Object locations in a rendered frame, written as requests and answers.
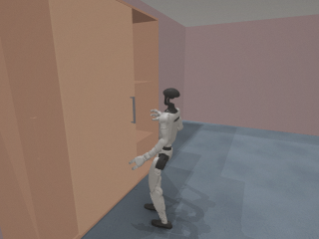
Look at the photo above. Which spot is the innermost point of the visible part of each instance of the robot torso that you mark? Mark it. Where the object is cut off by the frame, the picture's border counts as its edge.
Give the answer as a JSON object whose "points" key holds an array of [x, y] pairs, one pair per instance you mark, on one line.
{"points": [[172, 131]]}

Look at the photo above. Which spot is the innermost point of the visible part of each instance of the left robot hand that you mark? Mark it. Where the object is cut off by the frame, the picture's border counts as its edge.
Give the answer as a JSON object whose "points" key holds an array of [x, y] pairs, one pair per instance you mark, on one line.
{"points": [[138, 160]]}

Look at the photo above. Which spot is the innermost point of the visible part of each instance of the handle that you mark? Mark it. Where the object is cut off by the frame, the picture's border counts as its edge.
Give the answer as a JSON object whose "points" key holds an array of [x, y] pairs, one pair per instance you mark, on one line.
{"points": [[134, 109], [38, 139]]}

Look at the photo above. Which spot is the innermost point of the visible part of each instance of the right robot hand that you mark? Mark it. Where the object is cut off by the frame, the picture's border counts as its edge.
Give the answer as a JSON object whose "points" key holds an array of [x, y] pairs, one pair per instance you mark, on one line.
{"points": [[156, 114]]}

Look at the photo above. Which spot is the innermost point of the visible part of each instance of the left robot thigh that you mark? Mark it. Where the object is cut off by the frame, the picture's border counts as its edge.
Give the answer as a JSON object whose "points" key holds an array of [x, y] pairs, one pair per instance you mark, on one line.
{"points": [[154, 173]]}

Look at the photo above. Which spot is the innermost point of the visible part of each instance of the robot left upper arm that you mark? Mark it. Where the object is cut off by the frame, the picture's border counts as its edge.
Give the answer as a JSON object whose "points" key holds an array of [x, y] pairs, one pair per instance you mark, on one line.
{"points": [[163, 125]]}

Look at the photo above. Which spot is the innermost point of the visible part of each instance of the robot left forearm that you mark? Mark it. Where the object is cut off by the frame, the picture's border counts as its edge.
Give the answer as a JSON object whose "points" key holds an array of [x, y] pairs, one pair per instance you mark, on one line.
{"points": [[158, 148]]}

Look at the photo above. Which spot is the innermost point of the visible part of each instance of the robot right upper arm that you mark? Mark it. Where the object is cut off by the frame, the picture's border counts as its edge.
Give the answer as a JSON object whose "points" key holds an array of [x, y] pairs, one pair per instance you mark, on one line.
{"points": [[180, 126]]}

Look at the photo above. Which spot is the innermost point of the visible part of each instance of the wardrobe door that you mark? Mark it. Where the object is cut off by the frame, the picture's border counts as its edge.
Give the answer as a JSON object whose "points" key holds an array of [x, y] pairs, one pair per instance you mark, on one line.
{"points": [[94, 49], [29, 41]]}

